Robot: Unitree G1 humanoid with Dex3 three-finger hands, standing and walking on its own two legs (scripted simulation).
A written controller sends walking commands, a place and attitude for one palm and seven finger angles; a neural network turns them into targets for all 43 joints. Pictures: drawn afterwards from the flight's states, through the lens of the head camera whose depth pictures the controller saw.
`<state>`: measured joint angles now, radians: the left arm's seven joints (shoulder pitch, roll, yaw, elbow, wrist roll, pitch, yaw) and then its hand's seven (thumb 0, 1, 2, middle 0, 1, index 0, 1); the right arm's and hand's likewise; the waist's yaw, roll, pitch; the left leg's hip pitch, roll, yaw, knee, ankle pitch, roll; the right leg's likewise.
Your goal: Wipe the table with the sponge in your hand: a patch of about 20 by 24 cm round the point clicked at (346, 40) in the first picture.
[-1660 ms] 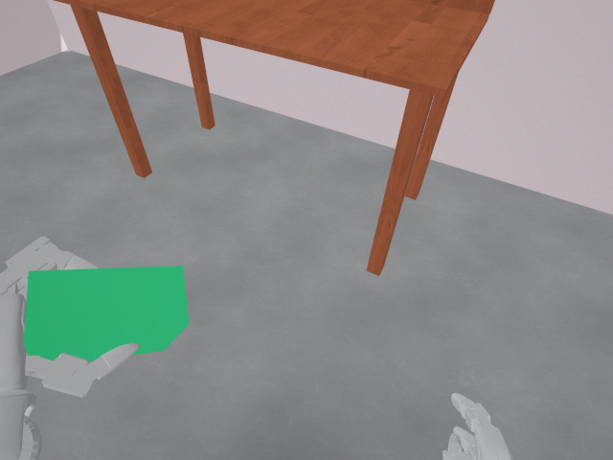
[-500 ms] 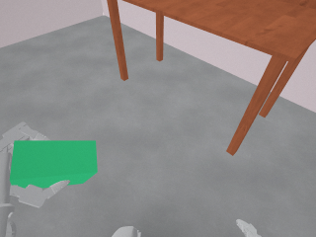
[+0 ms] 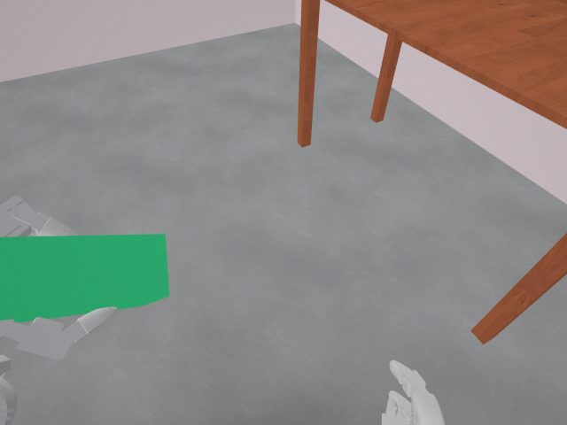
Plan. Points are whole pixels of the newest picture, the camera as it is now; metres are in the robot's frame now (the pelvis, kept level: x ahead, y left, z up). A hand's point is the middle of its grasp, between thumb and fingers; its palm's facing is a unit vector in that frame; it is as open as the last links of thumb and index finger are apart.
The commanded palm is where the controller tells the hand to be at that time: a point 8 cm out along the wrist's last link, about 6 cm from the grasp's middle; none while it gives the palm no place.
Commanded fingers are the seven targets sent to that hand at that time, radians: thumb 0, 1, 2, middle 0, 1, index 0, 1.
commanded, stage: walk to a spot facing it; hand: left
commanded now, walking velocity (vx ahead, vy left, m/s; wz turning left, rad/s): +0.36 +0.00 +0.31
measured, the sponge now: (109, 277) +0.22 +0.20 +0.18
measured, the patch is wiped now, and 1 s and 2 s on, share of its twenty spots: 0.00 0.00 0.00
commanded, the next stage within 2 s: none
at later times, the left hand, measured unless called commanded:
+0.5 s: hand (101, 208) +0.30 +0.25 +0.18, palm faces +0.54 -0.75 -0.38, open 9.9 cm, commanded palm +0.23 +0.28 +0.19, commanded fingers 0.00 0.10 1.30 -1.20 -1.60 -1.20 -1.60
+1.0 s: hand (150, 162) +0.38 +0.22 +0.19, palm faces +0.62 -0.64 -0.45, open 9.9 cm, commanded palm +0.31 +0.25 +0.19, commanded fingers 0.00 0.10 1.30 -1.20 -1.60 -1.20 -1.60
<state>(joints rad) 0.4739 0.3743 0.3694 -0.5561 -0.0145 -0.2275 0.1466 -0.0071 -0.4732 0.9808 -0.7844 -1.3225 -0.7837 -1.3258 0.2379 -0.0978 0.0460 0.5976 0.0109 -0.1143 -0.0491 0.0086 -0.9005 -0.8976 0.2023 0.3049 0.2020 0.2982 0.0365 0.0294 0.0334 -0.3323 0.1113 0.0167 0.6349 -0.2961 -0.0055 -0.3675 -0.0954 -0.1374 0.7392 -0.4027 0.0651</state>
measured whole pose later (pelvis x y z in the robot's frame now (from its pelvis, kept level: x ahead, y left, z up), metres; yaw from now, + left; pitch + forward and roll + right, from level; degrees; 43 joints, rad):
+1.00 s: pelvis +0.25 -0.07 +0.02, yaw +19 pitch -1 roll +2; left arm 0.47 0.34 0.33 -0.52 0.00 -0.21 0.15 -0.01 -0.47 0.99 -0.78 -1.33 -0.78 -1.33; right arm 0.19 -0.26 -0.05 0.64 0.00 -0.05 -0.06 0.01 -0.90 -0.90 0.20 0.30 0.20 0.30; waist 0.00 -0.01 0.09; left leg -0.54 0.09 0.11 1.01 -0.36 -0.02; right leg -0.17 -0.15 -0.25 0.52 -0.33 0.00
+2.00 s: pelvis +0.47 -0.02 -0.01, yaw +46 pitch -1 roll +1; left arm 0.40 0.43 0.41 -0.58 -0.02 -0.20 0.16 -0.01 -0.48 0.99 -0.79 -1.33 -0.78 -1.33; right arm 0.14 -0.18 -0.05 0.55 0.03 -0.06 -0.04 0.01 -0.91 -0.90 0.19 0.30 0.19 0.30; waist -0.03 -0.05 0.11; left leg -0.39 0.05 0.12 0.67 -0.26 0.03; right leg -0.49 -0.13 -0.08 1.29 -0.56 0.07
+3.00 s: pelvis +0.58 -0.10 +0.00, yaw +83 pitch -2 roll -1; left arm 0.44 0.37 0.35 -0.51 -0.05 -0.11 0.13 -0.01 -0.48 1.00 -0.78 -1.34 -0.78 -1.34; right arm 0.19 -0.16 0.03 0.63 0.01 -0.07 -0.03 0.01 -0.90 -0.90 0.20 0.31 0.20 0.30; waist 0.05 0.06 0.07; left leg -0.52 0.00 -0.07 0.89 -0.37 -0.03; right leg -0.26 -0.03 -0.12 0.59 -0.27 -0.01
